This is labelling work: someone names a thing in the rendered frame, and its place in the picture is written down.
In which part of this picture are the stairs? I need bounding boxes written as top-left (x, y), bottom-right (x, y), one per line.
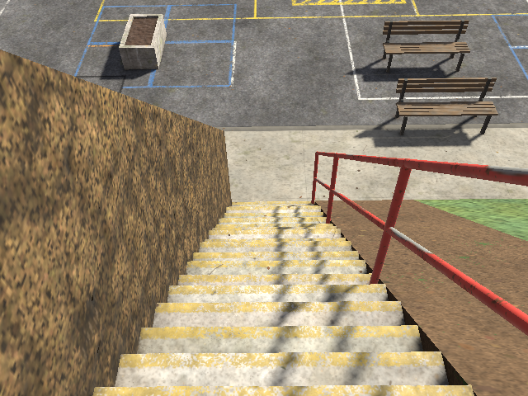
top-left (93, 201), bottom-right (474, 396)

